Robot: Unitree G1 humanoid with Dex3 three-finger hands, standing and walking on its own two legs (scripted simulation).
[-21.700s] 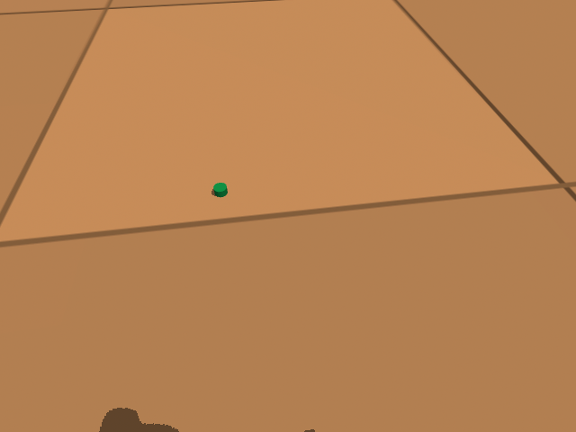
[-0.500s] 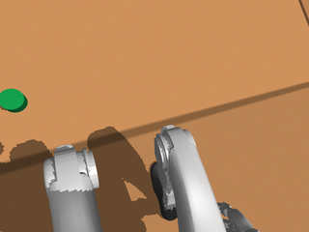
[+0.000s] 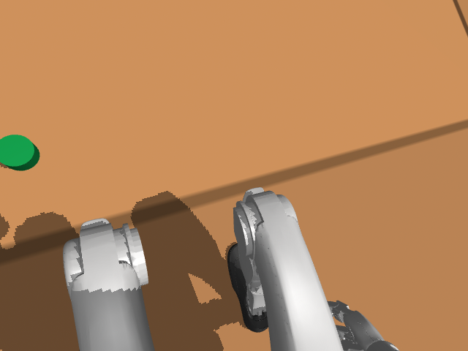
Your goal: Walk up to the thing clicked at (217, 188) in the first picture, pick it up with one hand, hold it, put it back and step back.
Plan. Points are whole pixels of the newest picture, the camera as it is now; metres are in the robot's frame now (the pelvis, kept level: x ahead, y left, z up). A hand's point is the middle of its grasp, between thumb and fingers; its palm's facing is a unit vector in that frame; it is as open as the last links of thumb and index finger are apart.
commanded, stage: approach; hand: left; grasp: from above
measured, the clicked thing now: (18, 153) +0.48 +0.32 -0.30
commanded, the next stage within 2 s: close in in 0.50 s
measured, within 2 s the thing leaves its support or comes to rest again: neither
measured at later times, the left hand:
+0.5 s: hand (13, 127) +0.49 +0.29 -0.18, palm faces -0.39 -0.09 -0.92, open 13.6 cm
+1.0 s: hand out of the picture +0.45 +0.32 -0.21, palm faces -0.44 -0.13 -0.89, open 13.8 cm
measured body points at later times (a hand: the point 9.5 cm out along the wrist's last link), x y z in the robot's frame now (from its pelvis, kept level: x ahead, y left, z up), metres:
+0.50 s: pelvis +0.00 +0.00 +0.00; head +0.25 +0.10 +0.36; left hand +0.50 +0.30 -0.13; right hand +0.04 -0.27 -0.08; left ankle +0.07 +0.13 -0.28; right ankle +0.11 -0.15 -0.28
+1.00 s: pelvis +0.00 +0.00 +0.00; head +0.25 +0.11 +0.35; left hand +0.47 +0.33 -0.16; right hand +0.07 -0.28 -0.08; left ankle +0.07 +0.13 -0.28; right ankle +0.11 -0.15 -0.28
